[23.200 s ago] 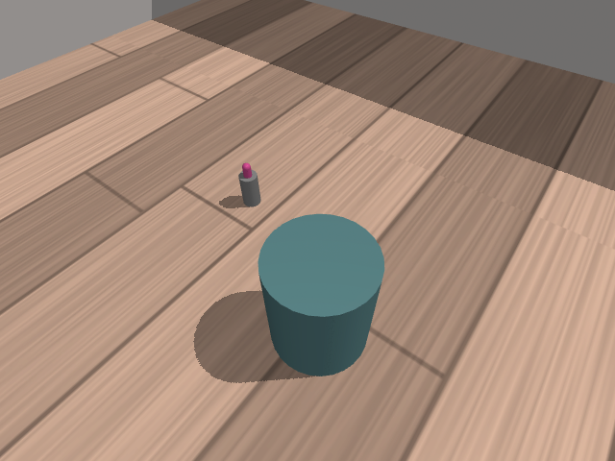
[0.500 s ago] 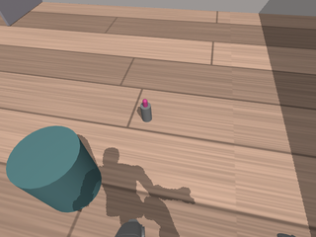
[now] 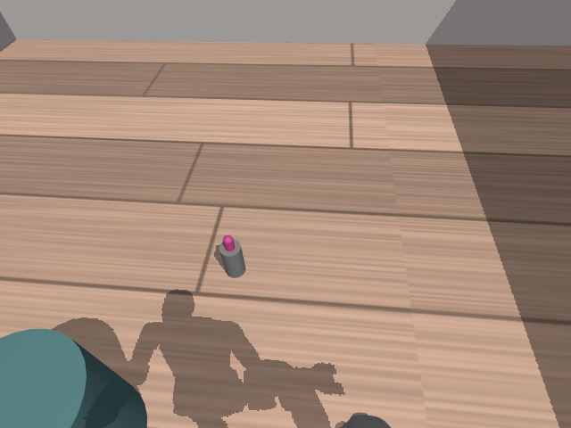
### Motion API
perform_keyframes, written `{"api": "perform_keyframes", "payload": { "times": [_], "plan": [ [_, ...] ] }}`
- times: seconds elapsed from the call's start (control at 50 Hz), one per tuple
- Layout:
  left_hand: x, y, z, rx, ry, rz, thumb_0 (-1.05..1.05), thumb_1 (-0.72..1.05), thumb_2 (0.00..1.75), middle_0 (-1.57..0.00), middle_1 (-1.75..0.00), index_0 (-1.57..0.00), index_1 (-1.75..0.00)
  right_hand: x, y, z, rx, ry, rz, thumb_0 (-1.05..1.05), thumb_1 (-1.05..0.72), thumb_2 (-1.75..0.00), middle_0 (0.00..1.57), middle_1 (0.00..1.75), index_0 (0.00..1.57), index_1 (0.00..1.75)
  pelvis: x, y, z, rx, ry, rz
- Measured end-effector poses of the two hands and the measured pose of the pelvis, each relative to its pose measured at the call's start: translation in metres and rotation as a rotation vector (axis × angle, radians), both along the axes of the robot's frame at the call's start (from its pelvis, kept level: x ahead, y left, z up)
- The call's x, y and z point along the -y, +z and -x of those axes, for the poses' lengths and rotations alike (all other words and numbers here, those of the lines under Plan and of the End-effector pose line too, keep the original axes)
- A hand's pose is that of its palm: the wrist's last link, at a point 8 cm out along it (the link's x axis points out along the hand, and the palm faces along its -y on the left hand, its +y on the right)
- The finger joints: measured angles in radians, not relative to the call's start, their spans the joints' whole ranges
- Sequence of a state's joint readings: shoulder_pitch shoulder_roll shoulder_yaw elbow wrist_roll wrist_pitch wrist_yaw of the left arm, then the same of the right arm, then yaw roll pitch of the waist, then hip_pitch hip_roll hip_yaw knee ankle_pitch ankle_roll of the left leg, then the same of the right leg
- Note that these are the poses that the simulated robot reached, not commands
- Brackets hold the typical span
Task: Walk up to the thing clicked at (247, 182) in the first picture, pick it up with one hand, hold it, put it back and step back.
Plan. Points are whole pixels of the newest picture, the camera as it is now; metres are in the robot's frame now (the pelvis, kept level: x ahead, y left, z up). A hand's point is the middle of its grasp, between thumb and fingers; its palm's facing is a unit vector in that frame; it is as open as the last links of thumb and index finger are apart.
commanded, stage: walk up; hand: left
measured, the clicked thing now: (231, 254) +0.84 +0.22 -0.65
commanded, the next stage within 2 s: none
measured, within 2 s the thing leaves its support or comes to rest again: neither
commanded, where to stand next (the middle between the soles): +0.48 +0.03 m, yaw +2 degrees
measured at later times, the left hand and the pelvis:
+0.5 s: hand (120, 411) +0.19 +0.29 -0.15, palm faces +0.02 -0.93 -0.36, open 7.4 cm; pelvis +0.19 +0.01 -0.01, yaw +3 degrees
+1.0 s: hand (153, 288) +0.39 +0.26 -0.11, palm faces +0.03 -0.89 -0.45, open 7.4 cm; pelvis +0.36 -0.02 +0.00, yaw +3 degrees
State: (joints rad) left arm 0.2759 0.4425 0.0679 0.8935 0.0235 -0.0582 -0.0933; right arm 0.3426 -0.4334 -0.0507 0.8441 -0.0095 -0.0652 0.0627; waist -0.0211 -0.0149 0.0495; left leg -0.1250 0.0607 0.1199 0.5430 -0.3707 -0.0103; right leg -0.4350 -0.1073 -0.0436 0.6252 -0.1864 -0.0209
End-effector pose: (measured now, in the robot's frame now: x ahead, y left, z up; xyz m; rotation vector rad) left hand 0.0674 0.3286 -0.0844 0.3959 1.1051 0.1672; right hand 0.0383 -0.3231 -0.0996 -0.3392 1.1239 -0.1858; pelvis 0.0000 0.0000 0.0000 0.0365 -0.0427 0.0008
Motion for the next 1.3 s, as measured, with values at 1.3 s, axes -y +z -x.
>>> {"api": "perform_keyframes", "payload": {
  "times": [1.3],
  "plan": [
    [-0.001, -0.036, -0.379, -0.071, 0.131, -0.003, 0.0, 0.9, 0.89, -0.21, -0.3, -0.21, -0.3, -0.036, -0.014, -0.485, -0.005, 0.086, 0.01, 0.0, -0.91, -0.9, 0.2, 0.3, 0.2, 0.3, -0.01, -0.012, -0.41, 0.002, 0.04, 0.034]
  ]
}}
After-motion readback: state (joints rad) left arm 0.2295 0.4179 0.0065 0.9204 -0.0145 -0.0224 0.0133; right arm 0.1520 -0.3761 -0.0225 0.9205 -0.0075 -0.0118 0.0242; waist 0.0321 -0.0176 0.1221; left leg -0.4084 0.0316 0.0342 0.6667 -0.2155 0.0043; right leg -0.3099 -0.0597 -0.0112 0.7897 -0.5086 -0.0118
